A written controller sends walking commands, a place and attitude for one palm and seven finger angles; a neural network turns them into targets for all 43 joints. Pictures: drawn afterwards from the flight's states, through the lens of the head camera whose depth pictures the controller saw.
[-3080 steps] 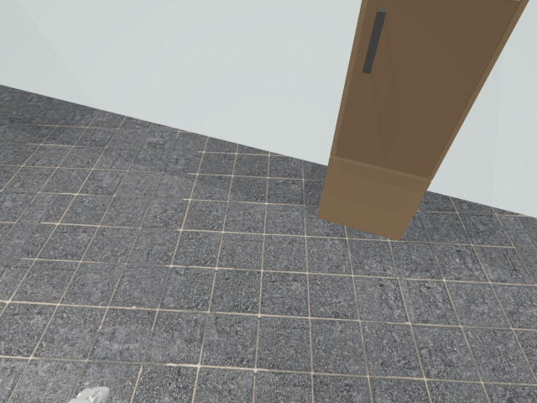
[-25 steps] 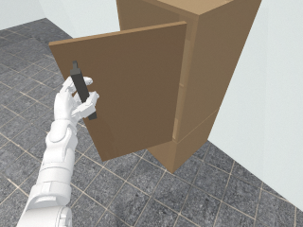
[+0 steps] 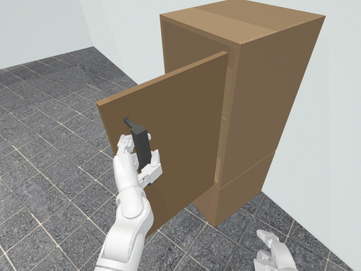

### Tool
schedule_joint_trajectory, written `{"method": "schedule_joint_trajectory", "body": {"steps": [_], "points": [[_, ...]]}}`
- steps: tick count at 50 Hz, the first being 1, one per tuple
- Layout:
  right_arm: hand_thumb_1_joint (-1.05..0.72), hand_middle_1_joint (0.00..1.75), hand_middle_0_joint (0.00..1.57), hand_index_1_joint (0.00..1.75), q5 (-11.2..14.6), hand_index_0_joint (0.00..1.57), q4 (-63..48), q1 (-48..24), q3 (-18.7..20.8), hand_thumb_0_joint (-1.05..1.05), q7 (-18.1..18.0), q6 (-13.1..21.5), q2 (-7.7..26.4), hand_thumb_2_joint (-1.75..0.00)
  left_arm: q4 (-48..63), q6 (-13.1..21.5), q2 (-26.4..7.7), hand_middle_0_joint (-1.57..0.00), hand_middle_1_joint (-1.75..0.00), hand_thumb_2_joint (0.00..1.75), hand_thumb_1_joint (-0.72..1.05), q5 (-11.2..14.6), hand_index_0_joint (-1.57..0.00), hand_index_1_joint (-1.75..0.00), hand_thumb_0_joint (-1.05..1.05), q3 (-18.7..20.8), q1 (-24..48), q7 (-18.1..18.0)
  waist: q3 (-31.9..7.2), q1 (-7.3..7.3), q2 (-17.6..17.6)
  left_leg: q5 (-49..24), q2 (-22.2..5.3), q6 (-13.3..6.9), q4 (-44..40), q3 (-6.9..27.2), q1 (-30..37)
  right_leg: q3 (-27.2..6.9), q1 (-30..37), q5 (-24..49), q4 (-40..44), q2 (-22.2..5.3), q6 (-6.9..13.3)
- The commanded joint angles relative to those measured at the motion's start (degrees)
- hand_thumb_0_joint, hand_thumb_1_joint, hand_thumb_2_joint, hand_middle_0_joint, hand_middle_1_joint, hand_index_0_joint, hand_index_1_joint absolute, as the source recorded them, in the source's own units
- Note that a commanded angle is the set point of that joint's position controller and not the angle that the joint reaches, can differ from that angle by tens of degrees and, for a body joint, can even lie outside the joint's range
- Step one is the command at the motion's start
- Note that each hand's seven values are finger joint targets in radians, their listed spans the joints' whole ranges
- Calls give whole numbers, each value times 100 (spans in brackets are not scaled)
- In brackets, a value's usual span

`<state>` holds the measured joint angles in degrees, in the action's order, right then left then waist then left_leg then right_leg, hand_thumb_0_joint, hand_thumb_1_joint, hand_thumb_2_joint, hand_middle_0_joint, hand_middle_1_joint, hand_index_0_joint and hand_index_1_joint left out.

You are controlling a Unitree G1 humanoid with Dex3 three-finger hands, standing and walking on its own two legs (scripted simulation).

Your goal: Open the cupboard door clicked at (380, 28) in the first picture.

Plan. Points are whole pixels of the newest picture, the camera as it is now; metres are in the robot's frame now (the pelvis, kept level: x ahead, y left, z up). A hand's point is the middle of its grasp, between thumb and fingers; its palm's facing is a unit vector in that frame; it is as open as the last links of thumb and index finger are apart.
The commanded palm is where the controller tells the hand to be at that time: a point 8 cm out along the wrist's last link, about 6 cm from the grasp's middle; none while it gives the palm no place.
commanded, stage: open thumb and fingers to let go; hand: left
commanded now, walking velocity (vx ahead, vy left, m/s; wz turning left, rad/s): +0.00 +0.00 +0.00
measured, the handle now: (139, 152) +0.35 +0.11 +0.12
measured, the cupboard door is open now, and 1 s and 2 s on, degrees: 94 93 96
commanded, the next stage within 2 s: slide the hand sideways off the handle in 0.90 s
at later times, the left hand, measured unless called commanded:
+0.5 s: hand (154, 162) +0.31 +0.07 +0.13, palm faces +0.34 -0.94 +0.02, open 10.6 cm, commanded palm +0.27 +0.11 +0.12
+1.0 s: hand (154, 161) +0.31 +0.07 +0.13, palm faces +0.31 -0.95 +0.00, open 14.6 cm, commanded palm +0.27 +0.11 +0.12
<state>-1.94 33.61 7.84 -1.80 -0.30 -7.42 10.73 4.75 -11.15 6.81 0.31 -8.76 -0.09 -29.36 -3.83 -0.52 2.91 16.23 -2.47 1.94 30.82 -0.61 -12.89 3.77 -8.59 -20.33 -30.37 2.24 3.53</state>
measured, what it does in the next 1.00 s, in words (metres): stands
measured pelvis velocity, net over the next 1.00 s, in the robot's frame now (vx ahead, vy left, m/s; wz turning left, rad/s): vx -0.03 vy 0.04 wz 0.01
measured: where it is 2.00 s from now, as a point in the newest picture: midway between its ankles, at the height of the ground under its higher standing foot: outside the picture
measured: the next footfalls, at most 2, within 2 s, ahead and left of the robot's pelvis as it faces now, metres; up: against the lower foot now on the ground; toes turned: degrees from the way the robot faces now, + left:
none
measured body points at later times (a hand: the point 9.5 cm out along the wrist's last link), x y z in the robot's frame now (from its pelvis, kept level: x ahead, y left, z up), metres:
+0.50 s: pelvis -0.02 +0.01 +0.00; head -0.04 -0.02 +0.45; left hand +0.29 +0.12 +0.13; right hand +0.16 -0.20 -0.11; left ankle +0.00 +0.15 -0.73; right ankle -0.04 -0.07 -0.73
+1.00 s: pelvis -0.03 +0.04 +0.00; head -0.05 +0.03 +0.45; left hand +0.29 +0.12 +0.13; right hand +0.14 -0.16 -0.11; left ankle +0.00 +0.15 -0.73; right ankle -0.04 -0.07 -0.73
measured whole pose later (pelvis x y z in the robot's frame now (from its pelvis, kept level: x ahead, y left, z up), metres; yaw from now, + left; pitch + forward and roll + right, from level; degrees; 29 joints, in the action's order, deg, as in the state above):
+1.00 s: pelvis -0.03 +0.04 +0.00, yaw +1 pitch -2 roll -1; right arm -2.1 39.6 8.2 -1.2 0.5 -5.9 9.1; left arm -12.0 -8.2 9.0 -1.7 -13.3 16.5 -36.1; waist -1.2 0.9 2.2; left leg 15.4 -0.2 -0.7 34.9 -0.6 -18.0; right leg 3.9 -13.0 -19.1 -33.7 -0.1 1.0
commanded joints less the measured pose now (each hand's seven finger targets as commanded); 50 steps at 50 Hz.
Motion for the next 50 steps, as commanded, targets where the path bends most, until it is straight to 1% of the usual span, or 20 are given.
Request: {"method": "schedule_joint_trajectory", "body": {"steps": [1, 2, 3, 4, 5, 6, 7, 8, 11, 16, 19, 24, 26, 30, 33, 36, 39, 44, 48, 50], "points": [[-90, 30, 20, 30, -14, 20, -812, -887, 218, 0, -22, 262, 402, -90, 1464, 408, 123, -40, -135, 90, 90, -361, -40, -135, 0, -187, 1368, -291, -674, 129, -793, -1543, 262, -283, 145, 11, 416, -442, -8, 3060, 535, -491, -353], [-90, 30, 20, 30, -16, 20, -788, -871, 226, 0, -2, 295, 387, -90, 1365, 401, 328, -40, -135, 90, 90, -391, -40, -135, 0, -384, 1321, -331, -637, 119, -853, -1527, 264, -281, 175, 32, 411, -421, -57, 3028, 524, -502, -360], [-90, 30, 20, 30, -11, 20, -755, -901, 229, 0, 4, 326, 397, -90, 1349, 414, 356, -40, -135, 90, 90, -377, -40, -135, 0, -411, 1491, -373, -651, 95, -833, -1491, 278, -286, 202, 44, 429, -414, -119, 2969, 533, -504, -362], [-90, 30, 20, 30, -7, 20, -653, -891, 207, 0, -31, 345, 420, -90, 1191, 435, 136, -40, -135, 90, 90, -340, -40, -135, 0, -231, 2095, -413, -611, 32, -907, -1333, 317, -292, 203, 64, 369, -456, -203, 2757, 592, -529, -394], [-90, 30, 20, 30, -10, 20, -593, -861, 226, 0, -68, 361, 414, -90, 1108, 465, -13, -40, -134, 87, 83, -288, -40, -134, 0, -91, 2201, -416, -671, 85, -1114, -1266, 327, -293, 175, 81, 364, -517, -114, 2614, 684, -548, -413], [-90, 30, 20, 30, 0, 20, -604, -931, 237, 0, -89, 376, 401, -90, 1079, 489, -38, -39, -134, 84, 76, -252, -39, -134, 0, -42, 2160, -391, -682, 141, -1026, -1217, 336, -292, 163, 63, 364, -556, -95, 2487, 729, -557, -402], [-90, 30, 20, 30, -15, 20, -591, -934, 225, 0, -116, 390, 400, -90, 925, 507, 14, -38, -133, 81, 69, -197, -38, -133, 0, -36, 2073, -360, -696, 157, -1120, -1195, 354, -302, 153, 56, 362, -561, -79, 2470, 759, -575, -422], [-90, 30, 20, 30, -16, 20, -566, -929, 222, 0, -133, 399, 404, -90, 922, 543, -20, -38, -132, 78, 62, -171, -38, -132, 0, 7, 2148, -328, -794, 173, -1010, -1233, 364, -299, 148, 45, 382, -594, -29, 2570, 748, -596, -422], [-90, 30, 20, 30, -18, 20, -536, -837, 215, 0, -147, 403, 384, -90, 721, 605, -19, -36, -130, 69, 41, -146, -36, -130, 0, 68, 1944, -267, -870, 247, -1075, -1327, 351, -296, 56, 63, 347, -513, 111, 2778, 654, -578, -418], [-90, 30, 20, 30, -13, 20, -480, -810, 233, 0, -145, 477, 395, -90, 580, 770, 178, -34, -126, 54, 6, -241, -34, -126, 0, -201, 2410, -192, -658, 118, -864, -1274, 320, -319, 79, 57, 461, -452, -212, 2380, 681, -537, -369], [-90, 30, 20, 30, -14, 20, -465, -792, 250, 0, -142, 524, 407, -90, 559, 840, 211, -32, -124, 45, -15, -226, -32, -124, 0, -246, 2688, -175, -793, 101, -778, -1278, 318, -315, 88, 52, 520, -382, -263, 2280, 616, -489, -337], [-90, 30, 20, 30, -16, 20, -435, -791, 252, 0, -140, 543, 393, -90, 198, 826, 298, -30, -120, 30, -50, -279, -30, -120, 0, -251, 2993, -298, -743, 110, -897, -1234, 304, -314, 78, 68, 498, -285, -411, 1905, 598, -425, -282], [-90, 30, 20, 30, -20, 20, -441, -808, 267, 0, -112, 526, 390, -90, 103, 785, 411, -30, -120, 30, -50, -331, -30, -120, 0, -337, 3010, -377, -810, 117, -776, -1243, 282, -303, 66, 66, 538, -211, -464, 1722, 545, -385, -232], [-90, 30, 20, 30, -5, 20, -400, -801, 260, 0, -73, 496, 382, -90, -210, 696, 523, -27, -100, 30, -50, -326, -27, -100, 0, -361, 3191, -512, -729, 132, -800, -1161, 248, -278, 32, 105, 488, -124, -569, 1427, 522, -308, -184], [-90, 30, 20, 30, -8, 20, -369, -846, 253, 0, -68, 476, 375, -90, -225, 696, 587, -24, -85, 30, -50, -352, -24, -85, 0, -423, 3656, -592, -780, 57, -657, -1061, 234, -273, 37, 107, 512, -116, -684, 1206, 504, -294, -164], [-90, 30, 20, 30, -12, 20, -363, -802, 250, 0, -40, 456, 369, -90, -468, 651, 675, -22, -70, 30, -50, -361, -22, -70, 0, -420, 3465, -661, -844, 123, -664, -1073, 211, -255, -5, 137, 446, -53, -669, 1167, 412, -252, -134], [-90, 30, 20, 30, -19, 20, -380, -790, 263, 0, -24, 429, 372, -90, -443, 623, 709, -19, -55, 30, -50, -366, -19, -55, 0, -426, 3617, -697, -990, 108, -704, -1193, 184, -248, 7, 135, 458, -19, -636, 1282, 331, -227, -121], [-90, 30, 20, 30, -2, 20, -369, -826, 260, 0, 7, 400, 365, -90, -455, 593, 772, -15, -30, 30, -50, -371, -15, -30, 0, -462, 3705, -767, -904, 90, -660, -1014, 153, -226, -2, 153, 411, 1, -736, 1023, 339, -210, -103], [-90, 30, 20, 30, 0, 20, -349, -857, 266, 0, 44, 413, 355, -90, -515, 551, 951, -15, -30, 30, -50, -397, -15, -30, 0, -604, 3721, -836, -850, 89, -688, -884, 124, -203, -10, 216, 353, 58, -834, 867, 261, -181, -84], [-90, 30, 20, 30, -6, 20, -291, -833, 257, 0, 45, 422, 358, -90, -619, 525, 933, -15, -30, 30, -50, -425, -15, -30, 0, -596, 3903, -889, -777, 34, -726, -765, 119, -202, -16, 234, 341, 58, -929, 755, 284, -181, -96]]}}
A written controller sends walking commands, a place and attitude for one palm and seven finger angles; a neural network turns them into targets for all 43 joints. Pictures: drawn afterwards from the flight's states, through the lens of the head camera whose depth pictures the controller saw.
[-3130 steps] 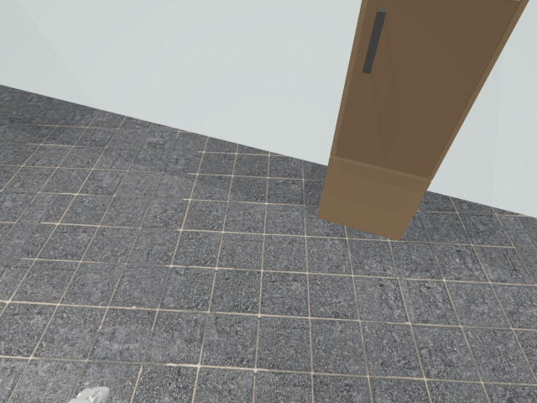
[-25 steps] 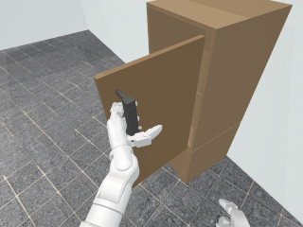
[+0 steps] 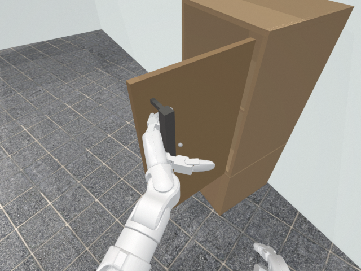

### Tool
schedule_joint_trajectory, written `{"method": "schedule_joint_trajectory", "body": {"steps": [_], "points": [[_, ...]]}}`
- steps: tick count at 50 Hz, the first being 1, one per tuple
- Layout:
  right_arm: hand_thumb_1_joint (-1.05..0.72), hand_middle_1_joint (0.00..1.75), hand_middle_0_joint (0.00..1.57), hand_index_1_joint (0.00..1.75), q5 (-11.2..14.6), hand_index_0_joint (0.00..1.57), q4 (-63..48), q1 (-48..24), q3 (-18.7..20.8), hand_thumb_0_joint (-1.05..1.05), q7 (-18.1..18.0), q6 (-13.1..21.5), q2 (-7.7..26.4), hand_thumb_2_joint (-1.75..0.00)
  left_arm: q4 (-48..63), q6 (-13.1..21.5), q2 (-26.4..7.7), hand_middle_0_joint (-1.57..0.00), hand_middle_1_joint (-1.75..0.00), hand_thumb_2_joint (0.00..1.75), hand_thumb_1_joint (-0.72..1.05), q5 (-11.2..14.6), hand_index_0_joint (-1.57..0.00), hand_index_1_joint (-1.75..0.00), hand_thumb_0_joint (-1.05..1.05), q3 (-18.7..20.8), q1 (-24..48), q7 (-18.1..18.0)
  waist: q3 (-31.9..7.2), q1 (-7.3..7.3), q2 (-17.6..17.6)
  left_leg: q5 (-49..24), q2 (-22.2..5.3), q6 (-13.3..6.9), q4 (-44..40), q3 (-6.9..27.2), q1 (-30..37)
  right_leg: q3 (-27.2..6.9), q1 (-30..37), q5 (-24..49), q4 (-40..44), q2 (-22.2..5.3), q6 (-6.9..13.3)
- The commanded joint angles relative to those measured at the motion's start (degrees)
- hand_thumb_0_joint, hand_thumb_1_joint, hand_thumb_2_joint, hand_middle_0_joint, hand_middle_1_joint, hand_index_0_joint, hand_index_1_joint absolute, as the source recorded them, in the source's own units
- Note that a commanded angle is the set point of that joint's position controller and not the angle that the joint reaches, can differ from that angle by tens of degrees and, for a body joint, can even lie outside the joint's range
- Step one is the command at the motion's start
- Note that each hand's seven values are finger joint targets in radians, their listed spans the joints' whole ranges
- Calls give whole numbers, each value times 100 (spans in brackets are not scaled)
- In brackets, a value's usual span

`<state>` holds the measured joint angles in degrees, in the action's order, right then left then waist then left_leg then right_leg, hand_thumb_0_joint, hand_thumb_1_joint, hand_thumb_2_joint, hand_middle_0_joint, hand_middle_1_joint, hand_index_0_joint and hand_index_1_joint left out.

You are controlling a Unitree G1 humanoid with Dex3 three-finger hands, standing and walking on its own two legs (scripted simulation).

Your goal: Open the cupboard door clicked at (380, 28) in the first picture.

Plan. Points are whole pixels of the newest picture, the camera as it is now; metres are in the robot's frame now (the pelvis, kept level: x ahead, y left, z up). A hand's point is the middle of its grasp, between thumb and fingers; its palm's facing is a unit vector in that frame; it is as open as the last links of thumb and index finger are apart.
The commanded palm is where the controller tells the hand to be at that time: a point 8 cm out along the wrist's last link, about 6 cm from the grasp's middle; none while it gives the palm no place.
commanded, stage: slide the hand sideways off the handle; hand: left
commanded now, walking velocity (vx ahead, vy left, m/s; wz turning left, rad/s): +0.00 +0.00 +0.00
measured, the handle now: (162, 134) +0.38 +0.07 +0.12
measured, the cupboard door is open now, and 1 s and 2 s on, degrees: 93 96 96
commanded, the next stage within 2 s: draw the hand back to the body in 1.20 s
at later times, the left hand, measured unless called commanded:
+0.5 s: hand (183, 165) +0.30 +0.02 +0.13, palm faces -0.12 -0.99 +0.02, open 16.1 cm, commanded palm +0.27 +0.09 +0.12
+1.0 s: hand (144, 183) +0.25 +0.09 +0.12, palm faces -0.03 -1.00 -0.03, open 16.2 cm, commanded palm +0.22 +0.15 +0.12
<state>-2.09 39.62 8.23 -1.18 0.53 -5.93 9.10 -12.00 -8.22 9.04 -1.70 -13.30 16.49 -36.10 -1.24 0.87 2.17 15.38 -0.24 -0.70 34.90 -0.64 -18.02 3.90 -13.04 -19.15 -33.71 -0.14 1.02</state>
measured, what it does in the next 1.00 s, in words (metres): stands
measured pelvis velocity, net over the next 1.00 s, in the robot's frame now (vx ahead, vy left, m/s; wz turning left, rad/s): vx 0.03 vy -0.03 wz -0.01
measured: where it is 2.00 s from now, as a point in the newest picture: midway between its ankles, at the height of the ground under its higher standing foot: outside the picture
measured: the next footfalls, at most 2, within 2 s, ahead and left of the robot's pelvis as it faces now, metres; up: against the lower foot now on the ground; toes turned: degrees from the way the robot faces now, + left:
none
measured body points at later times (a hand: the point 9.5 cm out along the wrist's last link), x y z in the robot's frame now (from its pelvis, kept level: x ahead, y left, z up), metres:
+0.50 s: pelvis -0.01 -0.01 +0.00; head -0.04 -0.02 +0.45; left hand +0.30 +0.08 +0.13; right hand +0.16 -0.22 -0.08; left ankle +0.04 +0.11 -0.73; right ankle -0.01 -0.11 -0.73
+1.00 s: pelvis +0.03 -0.03 +0.00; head +0.01 -0.05 +0.45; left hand +0.25 +0.15 +0.13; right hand +0.23 -0.24 -0.07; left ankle +0.04 +0.11 -0.73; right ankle -0.01 -0.11 -0.73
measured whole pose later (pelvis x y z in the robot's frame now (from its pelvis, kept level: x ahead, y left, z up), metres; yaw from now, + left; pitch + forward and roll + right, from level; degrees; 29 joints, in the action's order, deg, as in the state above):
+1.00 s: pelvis +0.03 -0.03 +0.00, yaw -1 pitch -2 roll +0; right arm 1.1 29.9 10.8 -2.6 -2.1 0.4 12.7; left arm 17.9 -1.2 -8.3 9.9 -1.9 -19.8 4.1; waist -2.2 2.0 2.9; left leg 16.5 -1.6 1.2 31.4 -0.7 -13.0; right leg 3.6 -8.7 -20.6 -31.1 1.3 2.7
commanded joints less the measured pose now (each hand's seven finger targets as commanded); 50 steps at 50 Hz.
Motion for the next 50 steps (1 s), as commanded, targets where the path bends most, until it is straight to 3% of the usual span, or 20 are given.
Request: {"method": "schedule_joint_trajectory", "body": {"steps": [1, 2, 3, 5, 6, 8, 10, 12, 14, 16, 19, 23, 26, 27, 33, 37, 41, 44, 46, 50], "points": [[-90, 30, 20, 30, 37, 20, -819, -297, 197, 0, -17, 149, 695, -90, 1069, 485, 325, -15, -30, 30, -50, -645, -15, -30, 0, -1308, 1891, 1075, -744, -586, -1092, -893, -108, -37, -544, 287, 991, -155, -656, 998, 531, 32, 132], [-90, 30, 20, 30, 107, 20, -1046, -307, 216, 0, -107, 156, 702, -90, 1412, 806, -82, -15, -30, 30, -50, -389, -15, -30, 0, -906, 2319, 1725, -1176, -429, -827, -985, -64, -85, -523, 250, 1057, -155, -467, 1205, 498, 39, 145], [-90, 30, 20, 30, 132, 20, -1107, -345, 217, 0, -205, 178, 704, -90, 1509, 1036, -403, -15, -30, 30, -50, -307, -15, -30, 0, -754, 2462, 2104, -1499, -344, -622, -1092, -32, -100, -486, 223, 1210, -193, -290, 1369, 445, 29, 171], [-90, 30, 20, 30, 219, 20, -1188, -333, 128, 0, -292, 246, 670, -90, 1499, 1256, -367, -15, -30, 30, -50, -51, -15, -30, 0, -971, 2609, 2800, -1449, -478, -51, -923, -11, -107, -475, 242, 1447, -173, -452, 1228, 493, 11, 178], [-90, 30, 20, 30, 269, 20, -1221, -376, 70, 0, -316, 316, 665, -90, 1409, 1305, -381, -15, -30, 30, -50, 167, -15, -30, 0, -977, 2658, 3140, -1375, -491, 28, -730, 6, -93, -511, 306, 1424, -128, -522, 1049, 495, 32, 186], [-90, 30, 20, 30, 373, 20, -1323, -576, -4, 0, -373, 414, 650, -90, 1208, 1190, -328, -15, -30, 30, -50, 679, -15, -30, 0, -648, 2479, 3345, -1105, -365, 55, -269, 11, -48, -664, 356, 1259, -42, -537, 680, 617, 95, 177], [-90, 30, 20, 30, 409, 20, -1335, -709, -41, 0, -397, 533, 661, -90, 1077, 1011, -421, -15, -30, 30, -50, 1104, -15, -30, 0, -159, 2198, 3266, -958, -191, -218, 48, 6, -8, -808, 378, 1086, 4, -442, 408, 745, 142, 144], [-90, 30, 20, 30, 405, 20, -1326, -744, -57, 0, -387, 601, 707, -90, 986, 875, -514, -15, -30, 30, -50, 1301, -15, -30, 0, 217, 2005, 3067, -799, -96, -813, 259, -3, -6, -920, 365, 854, 33, -376, 161, 830, 148, 86], [-90, 30, 20, 30, 370, 20, -1352, -748, -39, 0, -325, 652, 711, -90, 1088, 890, -610, -15, -30, 30, -50, 1211, -15, -30, 0, 378, 1803, 2862, -770, -27, -968, 194, -11, -17, -926, 288, 823, 5, -358, 93, 874, 141, 65], [-90, 30, 20, 30, 316, 20, -1416, -702, -12, 0, -242, 655, 703, -90, 1323, 1037, -847, -15, -30, 30, -50, 976, -15, -30, 0, 534, 1449, 2684, -893, 102, -872, -10, -7, -23, -913, 197, 837, -56, -233, 177, 848, 115, 79], [-90, 30, 20, 30, 291, 20, -1535, -651, 23, 0, -124, 627, 676, -90, 1741, 1226, -902, -15, -30, 30, -50, 657, -15, -30, 0, 405, 877, 2668, -970, 126, -551, -324, -30, -44, -820, 59, 967, -133, -184, 442, 839, 106, 102], [-90, 30, 20, 30, 291, 20, -1623, -729, -3, 0, -157, 516, 674, -90, 2078, 1201, -1425, -15, -30, 30, -50, 616, -15, -30, 0, 728, 742, 2755, -755, 117, -468, -126, -6, -77, -820, -43, 888, -318, -110, 225, 1113, 52, 63], [-90, 30, 20, 30, 297, 20, -1674, -834, -38, 0, -249, 471, 654, -90, 2200, 1056, -1611, -15, -30, 30, -50, 674, -15, -30, 0, 873, 548, 2899, -476, 83, -610, -27, 39, -114, -795, -94, 865, -503, -127, -64, 1455, -27, 8], [-90, 30, 20, 30, 299, 20, -1673, -852, -41, 0, -275, 476, 651, -90, 2350, 1023, -1647, -15, -30, 30, -50, 709, -15, -30, 0, 916, 494, 2955, -571, 91, -422, -95, 41, -105, -799, -90, 954, -505, -76, 6, 1450, -25, 17], [-90, 30, 20, 30, 329, 20, -1765, -811, -38, 0, -311, 530, 678, -90, 2849, 850, -1832, -15, -30, 30, -50, 1105, -15, -30, 0, 1405, -952, 3323, -846, 236, -629, -808, 53, -100, -852, -115, 1029, -394, 458, 1467, 1217, 13, -42], [-90, 30, 20, 30, 334, 20, -1874, -704, -9, 0, -260, 573, 709, -90, 3423, 843, -1763, -15, -30, 30, -50, 1029, -15, -30, 0, 1236, -1603, 3487, -667, 141, -473, -1090, 33, -114, -798, -130, 1070, -296, 292, 1989, 1026, 52, -62], [-90, 30, 20, 30, 320, 20, -1946, -580, 37, 0, -257, 666, 750, -90, 4039, 936, -2023, -15, -30, 30, -50, 1006, -15, -30, 0, 1368, -2040, 3662, -817, 95, -372, -1356, 36, -138, -661, -114, 1138, -297, 323, 2479, 837, 48, -84], [-90, 30, 20, 30, 322, 20, -1972, -498, 41, 0, -272, 792, 756, -90, 4400, 1047, -1988, -15, -30, 30, -50, 1064, -15, -30, 0, 1288, -2360, 3879, -906, 53, -214, -1545, 44, -133, -537, -100, 1206, -244, 272, 2746, 697, 59, -87], [-90, 30, 20, 30, 335, 20, -1948, -442, 47, 0, -289, 893, 766, -90, 4466, 1111, -1920, -15, -30, 30, -50, 1131, -15, -30, 0, 1190, -2444, 3986, -792, -18, -193, -1551, 39, -138, -476, -65, 1215, -210, 134, 2730, 669, 67, -99], [-90, 30, 20, 30, 337, 20, -1906, -337, 65, 0, -348, 1067, 833, -90, 4355, 1145, -2156, -15, -30, 30, -50, 1267, -15, -30, 0, 1467, -2969, 4197, -743, 24, -408, -1450, 57, -135, -367, -21, 1065, -235, 94, 2774, 639, 39, -151]]}}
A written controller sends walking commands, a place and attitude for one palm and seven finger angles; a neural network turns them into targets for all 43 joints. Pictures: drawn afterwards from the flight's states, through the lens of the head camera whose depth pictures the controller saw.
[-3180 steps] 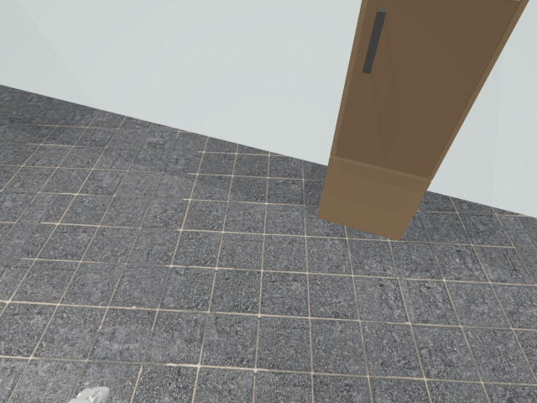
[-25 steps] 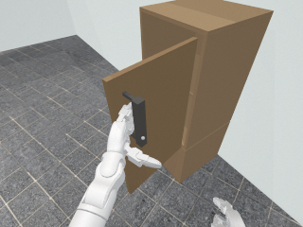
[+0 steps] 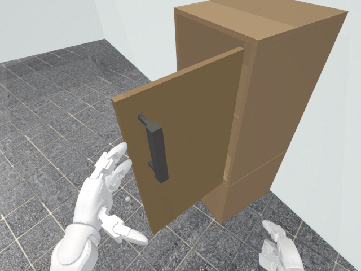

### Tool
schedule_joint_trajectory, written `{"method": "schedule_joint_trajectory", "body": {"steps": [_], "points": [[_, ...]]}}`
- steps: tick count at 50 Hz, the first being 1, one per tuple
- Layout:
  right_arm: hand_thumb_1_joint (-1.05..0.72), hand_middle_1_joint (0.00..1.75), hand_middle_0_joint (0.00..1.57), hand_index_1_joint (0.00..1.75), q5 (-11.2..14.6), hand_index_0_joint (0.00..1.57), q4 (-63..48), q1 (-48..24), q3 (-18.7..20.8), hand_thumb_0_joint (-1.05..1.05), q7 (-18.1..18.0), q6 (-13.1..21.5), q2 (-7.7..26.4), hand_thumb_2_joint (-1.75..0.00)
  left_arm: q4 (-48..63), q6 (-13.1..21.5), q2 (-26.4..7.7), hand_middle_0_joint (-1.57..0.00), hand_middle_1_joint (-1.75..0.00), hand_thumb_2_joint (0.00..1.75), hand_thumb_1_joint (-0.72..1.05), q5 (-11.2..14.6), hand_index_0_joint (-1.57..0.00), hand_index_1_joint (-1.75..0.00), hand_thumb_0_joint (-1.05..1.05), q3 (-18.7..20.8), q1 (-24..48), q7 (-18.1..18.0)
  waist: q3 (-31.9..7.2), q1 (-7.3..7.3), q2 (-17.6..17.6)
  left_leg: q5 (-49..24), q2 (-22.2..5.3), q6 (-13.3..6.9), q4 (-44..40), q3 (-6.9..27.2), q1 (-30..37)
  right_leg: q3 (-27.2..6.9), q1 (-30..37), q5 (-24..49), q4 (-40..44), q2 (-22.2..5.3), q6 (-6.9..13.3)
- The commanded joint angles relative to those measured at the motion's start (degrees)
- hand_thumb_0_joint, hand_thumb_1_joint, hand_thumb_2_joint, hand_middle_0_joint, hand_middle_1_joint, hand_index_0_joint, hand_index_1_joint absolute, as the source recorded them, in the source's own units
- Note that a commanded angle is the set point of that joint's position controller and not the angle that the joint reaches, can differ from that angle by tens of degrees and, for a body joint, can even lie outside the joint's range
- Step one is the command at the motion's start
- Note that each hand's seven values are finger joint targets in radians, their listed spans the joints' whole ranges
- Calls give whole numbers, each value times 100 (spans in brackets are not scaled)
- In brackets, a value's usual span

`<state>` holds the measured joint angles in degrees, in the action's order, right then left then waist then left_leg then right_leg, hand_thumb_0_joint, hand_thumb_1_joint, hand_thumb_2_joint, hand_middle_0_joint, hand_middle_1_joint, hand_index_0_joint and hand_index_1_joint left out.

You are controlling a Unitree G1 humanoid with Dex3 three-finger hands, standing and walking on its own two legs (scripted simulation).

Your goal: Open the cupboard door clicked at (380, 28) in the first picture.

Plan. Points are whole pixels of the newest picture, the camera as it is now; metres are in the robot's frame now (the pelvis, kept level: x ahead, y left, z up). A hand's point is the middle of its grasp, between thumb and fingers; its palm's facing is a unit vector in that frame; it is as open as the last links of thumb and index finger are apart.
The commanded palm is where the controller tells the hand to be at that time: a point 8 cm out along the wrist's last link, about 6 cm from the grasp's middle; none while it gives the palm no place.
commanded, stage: slide the hand sideways off the handle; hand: left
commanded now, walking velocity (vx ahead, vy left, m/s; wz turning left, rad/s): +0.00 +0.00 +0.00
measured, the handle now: (152, 149) +0.34 +0.10 +0.12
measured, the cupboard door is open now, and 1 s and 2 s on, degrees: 96 96 96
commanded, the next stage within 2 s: draw the hand back to the body in 0.20 s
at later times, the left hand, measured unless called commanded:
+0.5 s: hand (113, 206) +0.20 +0.14 +0.12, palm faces -0.05 -1.00 -0.05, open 16.3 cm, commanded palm +0.17 +0.21 +0.13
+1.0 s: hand (63, 208) +0.19 +0.23 +0.13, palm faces +0.25 -0.93 -0.26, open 14.9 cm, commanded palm +0.15 +0.27 +0.15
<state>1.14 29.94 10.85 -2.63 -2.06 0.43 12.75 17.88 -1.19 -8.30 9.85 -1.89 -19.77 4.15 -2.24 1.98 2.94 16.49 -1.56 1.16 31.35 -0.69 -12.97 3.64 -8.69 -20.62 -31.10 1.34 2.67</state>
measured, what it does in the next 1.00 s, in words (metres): stands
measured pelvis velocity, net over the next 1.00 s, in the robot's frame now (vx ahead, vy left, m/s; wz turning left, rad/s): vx -0.02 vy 0.02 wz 0.00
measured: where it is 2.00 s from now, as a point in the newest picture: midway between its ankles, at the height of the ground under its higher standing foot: outside the picture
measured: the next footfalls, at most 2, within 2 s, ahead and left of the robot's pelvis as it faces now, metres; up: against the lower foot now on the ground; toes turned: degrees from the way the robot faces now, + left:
none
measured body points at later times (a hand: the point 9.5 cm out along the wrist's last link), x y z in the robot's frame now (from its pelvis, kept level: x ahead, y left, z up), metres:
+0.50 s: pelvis -0.01 +0.01 +0.00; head -0.04 -0.02 +0.44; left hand +0.20 +0.20 +0.13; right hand +0.17 -0.21 -0.08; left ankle +0.00 +0.14 -0.73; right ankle -0.04 -0.08 -0.73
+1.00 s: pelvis -0.02 +0.02 +0.01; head -0.03 +0.01 +0.46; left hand +0.17 +0.28 +0.15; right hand +0.18 -0.19 -0.07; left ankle +0.00 +0.14 -0.73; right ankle -0.04 -0.08 -0.73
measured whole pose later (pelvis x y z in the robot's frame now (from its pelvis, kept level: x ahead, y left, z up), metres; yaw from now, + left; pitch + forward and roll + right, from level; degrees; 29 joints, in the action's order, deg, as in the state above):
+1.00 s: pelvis -0.02 +0.02 +0.01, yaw +0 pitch -3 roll -1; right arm -0.2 34.6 11.1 -3.7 -5.0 8.8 12.6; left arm 22.9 2.0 -15.5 5.4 8.5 -25.8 -2.7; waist 1.0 3.1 2.7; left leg 13.8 -0.9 -0.5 28.1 -1.1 -10.9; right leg 3.2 -5.4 -16.2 -25.1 0.8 1.0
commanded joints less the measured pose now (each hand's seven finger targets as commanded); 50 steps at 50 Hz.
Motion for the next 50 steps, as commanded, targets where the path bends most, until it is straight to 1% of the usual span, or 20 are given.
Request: {"method": "schedule_joint_trajectory", "body": {"steps": [1, 8, 12, 16, 18, 20, 22, 25, 26, 27, 30, 32, 35, 40, 41, 42, 43, 44, 48, 50], "points": [[-90, 30, 20, 30, 17, 20, -951, -619, 181, 0, -98, 458, 472, -90, 1335, 433, -399, -15, -30, 30, -50, 138, -15, -30, 0, 305, 645, 235, -510, -109, -545, -1447, 198, -327, -28, 10, 455, -214, -416, 2841, 390, -128, -336], [-90, 30, 20, 30, 31, 20, -928, -625, 183, 0, -180, 658, 490, -90, 1370, 473, -691, -15, -30, 30, -50, 297, -15, -30, 0, 744, 442, 445, -567, -25, -516, -1300, 223, -315, 63, 20, 319, -261, -444, 2598, 362, -152, -346], [-90, 30, 20, 30, 46, 20, -874, -644, 163, 0, -193, 844, 492, -90, 1458, 608, -569, -15, -30, 30, -50, 362, -15, -30, 0, 570, 844, 481, -465, -95, -307, -1115, 231, -311, 88, 68, 289, -256, -626, 2103, 403, -141, -303], [-90, 30, 20, 30, 57, 20, -860, -569, 187, 0, -184, 1011, 509, -90, 1475, 658, -589, -15, -30, 30, -50, 327, -15, -30, 0, 537, 627, 459, -608, -45, -250, -1104, 219, -309, 88, 82, 286, -235, -612, 1983, 366, -146, -283], [-90, 30, 20, 30, 51, 20, -862, -565, 173, 0, -190, 1036, 525, -90, 1507, 588, -680, -15, -30, 30, -50, 297, -15, -30, 0, 596, 579, 440, -617, -23, -293, -1071, 224, -313, 56, 84, 254, -217, -602, 1927, 362, -137, -279], [-90, 30, 20, 30, 54, 20, -805, -602, 171, 0, -206, 1026, 544, -90, 1282, 480, -879, -15, -30, 30, -50, 273, -15, -30, 0, 825, 564, 370, -362, 1, -485, -880, 211, -305, 18, 87, 118, -253, -637, 1562, 479, -136, -274], [-90, 30, 20, 30, 65, 20, -833, -662, 157, 0, -220, 1035, 522, -90, 1293, 395, -853, -15, -30, 30, -50, 309, -15, -30, 0, 898, 541, 352, -303, 40, -545, -765, 206, -315, -31, 81, 111, -263, -663, 1353, 545, -136, -276], [-90, 30, 20, 30, 80, 20, -804, -712, 155, 0, -248, 1049, 536, -90, 1355, 314, -1078, -15, -30, 30, -50, 406, -15, -30, 0, 1226, 513, 355, -391, 100, -388, -844, 213, -307, -21, 49, 160, -317, -534, 1409, 619, -152, -267], [-90, 30, 20, 30, 86, 20, -826, -734, 128, 0, -247, 1067, 504, -90, 1454, 300, -941, -15, -30, 30, -50, 443, -15, -30, 0, 1117, 600, 385, -359, 82, -293, -808, 213, -303, -80, 47, 184, -262, -557, 1353, 616, -144, -265], [-90, 30, 20, 30, 94, 20, -807, -704, 131, 0, -262, 1088, 522, -90, 1458, 290, -996, -15, -30, 30, -50, 477, -15, -30, 0, 1174, 644, 404, -335, 62, -341, -782, 204, -302, -87, 58, 207, -238, -596, 1306, 635, -123, -265], [-90, 30, 20, 30, 105, 20, -760, -701, 125, 0, -290, 1197, 557, -90, 1603, 307, -1053, -15, -30, 30, -50, 523, -15, -30, 0, 1157, 820, 504, -301, 25, -96, -786, 195, -297, -109, 89, 307, -209, -641, 1221, 688, -98, -235], [-90, 30, 20, 30, 115, 20, -755, -657, 123, 0, -297, 1264, 568, -90, 1621, 303, -1030, -15, -30, 30, -50, 576, -15, -30, 0, 1142, 699, 601, -317, 28, -127, -760, 187, -299, -175, 126, 348, -139, -656, 1211, 663, -72, -235], [-90, 30, 20, 30, 125, 20, -677, -646, 135, 0, -333, 1302, 628, -90, 1384, 194, -1249, -15, -30, 30, -50, 644, -15, -30, 0, 1392, 612, 720, -222, 39, -302, -696, 185, -307, -182, 147, 290, -172, -657, 1081, 760, -69, -248], [-90, 30, 20, 30, 142, 20, -657, -704, 121, 0, -364, 1327, 652, -90, 1424, 25, -1415, -16, -30, 37, -32, 743, -16, -30, 0, 1685, 663, 834, -287, 92, -201, -747, 188, -296, -267, 163, 350, -124, -551, 1098, 770, -64, -233], [-90, 30, 20, 30, -10, 20, -641, -879, 113, 0, -430, 1288, 529, -90, 2048, 446, -1900, -16, -30, 39, -29, -65, -16, -30, 0, 1677, 975, 6, 111, 160, -234, -663, 167, -296, -410, 79, 354, -355, -623, 943, 1194, -167, -213], [-90, 30, 20, 30, -78, 20, -524, -775, 102, 0, -453, 1254, 484, -90, 1487, 501, -1513, -16, -30, 40, -26, -144, -16, -30, 0, 1594, 340, -334, 377, 89, -301, -553, 160, -273, -440, 48, 377, -339, -714, 722, 1330, -204, -203], [-90, 30, 20, 30, -79, 20, -527, -735, 98, 0, -419, 1219, 499, -90, 1462, 522, -1303, -16, -30, 42, -22, -198, -16, -30, 0, 1444, 125, -459, 350, 83, -380, -553, 150, -266, -493, 94, 401, -280, -685, 702, 1295, -198, -192], [-90, 30, 20, 30, -87, 20, -519, -742, 105, 0, -392, 1162, 514, -90, 1630, 569, -1327, -16, -30, 43, -18, -320, -16, -30, 0, 1397, 86, -572, 270, 98, -165, -596, 122, -267, -559, 74, 514, -271, -598, 731, 1284, -186, -183], [-90, 30, 20, 30, -155, 20, -451, -727, 148, 0, -346, 1109, 532, -90, 1991, 818, -1478, -17, -30, 50, -5, -569, -17, -30, 0, 1438, 45, -919, -121, 95, 192, -814, 91, -256, -796, 50, 813, -234, -189, 965, 1266, -176, -154], [-90, 30, 20, 30, -176, 20, -367, -725, 173, 0, -346, 1079, 564, -90, 1805, 848, -1573, -17, -30, 52, 2, -638, -17, -30, 0, 1529, 45, -1035, -13, 73, -28, -842, 56, -261, -872, 43, 872, -236, -156, 976, 1379, -149, -161]]}}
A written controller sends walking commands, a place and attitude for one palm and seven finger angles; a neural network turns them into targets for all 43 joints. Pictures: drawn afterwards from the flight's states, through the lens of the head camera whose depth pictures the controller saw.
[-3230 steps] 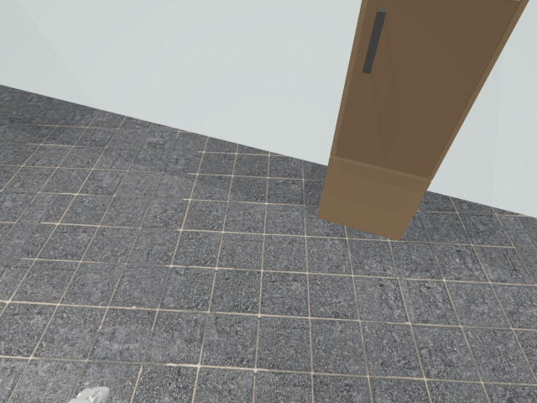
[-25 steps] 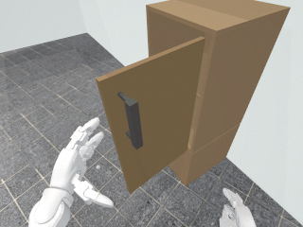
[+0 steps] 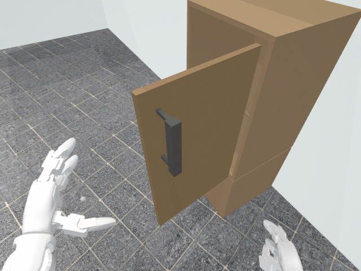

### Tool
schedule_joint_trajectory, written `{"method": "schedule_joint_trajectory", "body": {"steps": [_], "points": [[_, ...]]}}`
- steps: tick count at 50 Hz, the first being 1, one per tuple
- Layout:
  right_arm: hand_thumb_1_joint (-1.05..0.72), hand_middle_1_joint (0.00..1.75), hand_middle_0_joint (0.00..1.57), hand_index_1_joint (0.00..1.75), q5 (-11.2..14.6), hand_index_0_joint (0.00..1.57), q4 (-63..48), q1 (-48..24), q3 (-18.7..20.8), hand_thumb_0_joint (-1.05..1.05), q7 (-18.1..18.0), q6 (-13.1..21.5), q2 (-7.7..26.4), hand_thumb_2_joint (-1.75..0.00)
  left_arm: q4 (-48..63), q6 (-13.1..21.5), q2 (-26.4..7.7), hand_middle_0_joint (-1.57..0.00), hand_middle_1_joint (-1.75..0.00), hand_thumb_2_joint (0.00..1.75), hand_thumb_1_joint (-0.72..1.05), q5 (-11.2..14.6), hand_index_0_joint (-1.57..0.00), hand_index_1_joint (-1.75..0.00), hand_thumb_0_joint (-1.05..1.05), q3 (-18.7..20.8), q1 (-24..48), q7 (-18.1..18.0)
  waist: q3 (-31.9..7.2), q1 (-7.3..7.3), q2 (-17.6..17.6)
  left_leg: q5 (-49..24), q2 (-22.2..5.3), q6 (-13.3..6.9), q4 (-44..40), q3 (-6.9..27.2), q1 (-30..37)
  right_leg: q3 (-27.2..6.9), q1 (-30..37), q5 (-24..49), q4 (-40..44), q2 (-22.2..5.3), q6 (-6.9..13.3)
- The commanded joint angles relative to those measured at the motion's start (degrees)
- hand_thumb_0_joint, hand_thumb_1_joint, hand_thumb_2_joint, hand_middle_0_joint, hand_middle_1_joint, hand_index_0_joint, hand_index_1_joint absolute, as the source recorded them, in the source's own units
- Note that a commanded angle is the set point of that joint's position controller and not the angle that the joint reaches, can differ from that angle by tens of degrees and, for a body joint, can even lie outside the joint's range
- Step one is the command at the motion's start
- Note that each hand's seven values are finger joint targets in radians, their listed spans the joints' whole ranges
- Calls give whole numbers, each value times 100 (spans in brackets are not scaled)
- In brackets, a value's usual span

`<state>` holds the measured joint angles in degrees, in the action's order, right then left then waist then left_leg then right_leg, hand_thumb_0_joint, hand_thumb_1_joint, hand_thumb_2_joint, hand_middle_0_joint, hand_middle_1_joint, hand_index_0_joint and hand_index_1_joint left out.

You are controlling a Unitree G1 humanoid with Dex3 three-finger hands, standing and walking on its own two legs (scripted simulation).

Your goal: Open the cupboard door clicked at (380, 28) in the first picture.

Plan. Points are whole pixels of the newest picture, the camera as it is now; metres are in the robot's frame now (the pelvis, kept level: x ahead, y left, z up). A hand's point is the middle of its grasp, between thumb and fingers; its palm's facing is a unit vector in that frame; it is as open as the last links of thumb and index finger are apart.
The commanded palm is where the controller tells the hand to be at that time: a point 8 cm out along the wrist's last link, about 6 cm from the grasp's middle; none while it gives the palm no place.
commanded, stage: draw the hand back to the body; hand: left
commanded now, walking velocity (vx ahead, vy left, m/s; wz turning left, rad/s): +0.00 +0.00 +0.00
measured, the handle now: (168, 143) +0.36 +0.07 +0.11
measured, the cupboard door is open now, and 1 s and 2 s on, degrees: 96 96 96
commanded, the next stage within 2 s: step back with the hand held close in 0.88 s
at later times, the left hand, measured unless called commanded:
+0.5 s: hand (50, 177) +0.23 +0.27 +0.15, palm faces +0.41 -0.82 -0.39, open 9.1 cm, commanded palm +0.17 +0.31 +0.17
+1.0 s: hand (53, 183) +0.21 +0.25 +0.15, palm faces +0.43 -0.82 -0.38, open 7.4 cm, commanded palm +0.16 +0.29 +0.18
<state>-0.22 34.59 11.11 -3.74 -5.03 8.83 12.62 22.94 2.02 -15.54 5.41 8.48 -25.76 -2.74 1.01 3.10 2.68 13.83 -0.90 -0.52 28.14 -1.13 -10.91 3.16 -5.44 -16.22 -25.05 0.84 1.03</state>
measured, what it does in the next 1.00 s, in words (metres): stands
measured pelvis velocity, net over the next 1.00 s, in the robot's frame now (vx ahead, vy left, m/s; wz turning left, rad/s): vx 0.02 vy -0.01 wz -0.02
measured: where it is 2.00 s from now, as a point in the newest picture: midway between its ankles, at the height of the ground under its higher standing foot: outside the picture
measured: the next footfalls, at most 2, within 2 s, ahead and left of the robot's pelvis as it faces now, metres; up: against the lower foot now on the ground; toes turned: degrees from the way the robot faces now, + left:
left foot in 1.88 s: -0.03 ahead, +0.14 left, +0.00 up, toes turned +1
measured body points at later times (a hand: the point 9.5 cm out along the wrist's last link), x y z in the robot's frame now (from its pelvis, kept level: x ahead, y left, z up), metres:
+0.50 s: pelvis +0.03 +0.01 +0.00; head +0.01 +0.00 +0.45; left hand +0.20 +0.31 +0.17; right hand +0.21 -0.21 -0.08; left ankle +0.02 +0.11 -0.74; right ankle -0.02 -0.11 -0.74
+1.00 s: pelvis +0.02 -0.01 +0.01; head +0.00 -0.02 +0.45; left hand +0.18 +0.29 +0.17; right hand +0.20 -0.23 -0.08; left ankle +0.02 +0.11 -0.74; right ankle -0.02 -0.11 -0.74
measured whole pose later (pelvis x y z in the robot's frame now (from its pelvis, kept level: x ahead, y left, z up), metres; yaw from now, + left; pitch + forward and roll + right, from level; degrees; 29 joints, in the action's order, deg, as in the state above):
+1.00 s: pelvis +0.02 -0.01 +0.01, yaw -1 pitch -4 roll +0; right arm -0.5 37.4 10.6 -1.2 -4.0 4.4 12.6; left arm 20.0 5.0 -18.7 4.1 18.3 -26.2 -6.5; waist 1.4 3.7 3.3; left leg 13.0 -1.3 -0.1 22.9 -2.2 -5.7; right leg 2.0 -0.6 -14.8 -19.5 1.3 1.3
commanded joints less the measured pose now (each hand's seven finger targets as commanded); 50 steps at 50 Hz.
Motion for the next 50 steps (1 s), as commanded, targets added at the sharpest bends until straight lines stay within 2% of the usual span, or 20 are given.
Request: {"method": "schedule_joint_trajectory", "body": {"steps": [1, 2, 4, 9, 13, 17, 20, 22, 23, 25, 27, 29, 30, 35, 36, 42, 43, 47, 49, 50], "points": [[-90, 30, 20, 30, -37, 20, -836, -769, 299, 0, -51, 225, 573, -90, 1372, 556, -842, -17, -30, 54, 6, -205, -17, -30, 0, 493, 718, -379, -428, -55, 62, -575, -12, -100, -592, 77, 727, -211, -426, 543, 780, -118, -5], [-90, 30, 20, 30, -46, 20, -806, -763, 307, 0, -60, 206, 574, -90, 1307, 576, -891, -17, -30, 55, 9, -224, -17, -30, 0, 578, 666, -415, -372, -41, -58, -641, -18, -102, -617, 88, 722, -183, -390, 597, 784, -101, 1], [-90, 30, 20, 30, -44, 20, -771, -773, 329, 0, -55, 164, 577, -90, 1334, 623, -892, -17, -30, 58, 17, -263, -17, -30, 0, 624, 685, -449, -471, -33, 82, -870, -27, -91, -654, 79, 843, -167, -279, 815, 744, -90, 14], [-90, 30, 20, 30, -51, 20, -733, -777, 370, 0, -14, 67, 591, -90, 1265, 658, -995, -18, -30, 66, 34, -274, -18, -30, 0, 874, 436, -484, -600, 38, 7, -1443, -64, -64, -704, 107, 932, -136, -9, 1311, 644, -70, 23], [-90, 30, 20, 30, -42, 20, -750, -781, 396, 0, 44, -12, 605, -90, 1290, 653, -1079, -19, -30, 72, 48, -254, -19, -30, 0, 1066, 232, -463, -529, 71, 31, -1818, -98, -30, -697, 108, 880, -127, 78, 1586, 594, -60, 19], [-90, 30, 20, 30, -29, 20, -740, -754, 427, 0, 52, -95, 605, -90, 1135, 626, -1245, -19, -30, 78, 62, -220, -19, -30, 0, 1362, 217, -476, -425, 85, -45, -1833, -119, -20, -706, 84, 826, -132, 67, 1638, 628, -54, 11], [-90, 30, 20, 30, -28, 20, -711, -752, 444, 0, 51, -130, 613, -90, 1057, 619, -1392, -19, -30, 82, 73, -222, -19, -30, 0, 1573, 310, -491, -385, 93, 132, -1907, -108, -12, -671, 40, 841, -165, 81, 1741, 683, -56, 28], [-90, 30, 20, 30, -20, 20, -718, -737, 457, 0, 48, -172, 592, -90, 1011, 600, -1399, -20, -30, 86, 80, -184, -20, -30, 0, 1653, 267, -492, -432, 98, 71, -1956, -114, -18, -664, 32, 856, -159, 94, 1807, 661, -65, 11], [-90, 30, 20, 30, -16, 20, -727, -715, 470, 0, 54, -178, 600, -90, 1122, 622, -1396, -20, -30, 87, 83, -183, -20, -30, 0, 1661, 350, -490, -554, 77, 124, -2028, -109, -18, -644, 36, 924, -168, 131, 1852, 660, -65, 13], [-90, 30, 20, 30, -17, 20, -686, -731, 482, 0, 46, -178, 615, -90, 999, 597, -1493, -20, -30, 90, 90, -179, -20, -30, 0, 1785, 379, -507, -533, 92, 180, -2035, -109, -22, -624, 9, 939, -176, 121, 1880, 701, -72, 14], [-90, 30, 20, 30, -18, 20, -700, -715, 487, 0, 63, -172, 616, -90, 1057, 593, -1294, -20, -30, 90, 90, -184, -20, -30, 0, 1558, 367, -493, -537, 46, 202, -2112, -105, -36, -614, 7, 979, -172, 92, 1932, 685, -83, -7], [-90, 30, 20, 30, -22, 20, -707, -719, 499, 0, 72, -166, 646, -90, 1037, 575, -1243, -20, -30, 90, 90, -193, -20, -30, 0, 1470, 419, -495, -519, 34, 124, -2062, -104, -49, -619, 10, 998, -164, 44, 1887, 703, -72, -21], [-90, 30, 20, 30, -22, 20, -698, -728, 504, 0, 74, -159, 668, -90, 1086, 568, -1266, -20, -30, 90, 90, -211, -20, -30, 0, 1438, 484, -500, -568, 33, 197, -2055, -93, -47, -624, 11, 998, -177, 108, 1890, 710, -79, -5], [-90, 30, 20, 30, -29, 20, -690, -748, 507, 0, 38, -154, 653, -90, 1087, 584, -1485, -20, -30, 90, 90, -205, -20, -30, 0, 1639, 486, -534, -574, 80, -3, -1915, -61, -60, -627, 14, 963, -188, 149, 1888, 733, -77, -4], [-90, 30, 20, 30, -21, 20, -698, -767, 497, 0, 39, -151, 618, -90, 1135, 602, -1432, -20, -30, 90, 90, -193, -20, -30, 0, 1622, 466, -530, -525, 67, 89, -1861, -50, -57, -634, 10, 954, -195, 111, 1863, 741, -85, -10], [-90, 30, 20, 30, -16, 20, -679, -789, 492, 0, 30, -169, 588, -90, 986, 610, -1391, -20, -30, 90, 90, -162, -20, -30, 0, 1640, 388, -502, -361, 67, 47, -1703, -55, -63, -638, -33, 921, -215, 26, 1783, 821, -83, -23], [-90, 30, 20, 30, -18, 20, -683, -789, 492, 0, 40, -161, 592, -90, 1014, 621, -1376, -20, -30, 90, 90, -168, -20, -30, 0, 1619, 422, -498, -361, 64, 176, -1647, -48, -56, -649, -35, 918, -223, 27, 1720, 835, -85, -17], [-90, 30, 20, 30, -12, 20, -673, -807, 506, 0, 34, -156, 599, -90, 896, 645, -1351, -20, -30, 90, 90, -151, -20, -30, 0, 1595, 401, -485, -294, 60, -33, -1441, -44, -87, -666, -49, 903, -251, -31, 1564, 910, -91, -38], [-90, 30, 20, 30, -18, 20, -669, -811, 515, 0, 31, -141, 596, -90, 927, 673, -1376, -20, -30, 90, 90, -161, -20, -30, 0, 1609, 425, -482, -353, 70, 29, -1471, -34, -95, -652, -67, 926, -262, -5, 1622, 902, -104, -42], [-90, 30, 20, 30, 6, 20, -706, -854, 506, 0, 19, -117, 600, -90, 1380, 719, -1673, -20, -30, 90, 90, -150, -20, -30, 0, 1790, 784, -522, -497, 94, 168, -1435, -20, -89, -623, -41, 965, -299, 57, 1595, 915, -119, -33]]}}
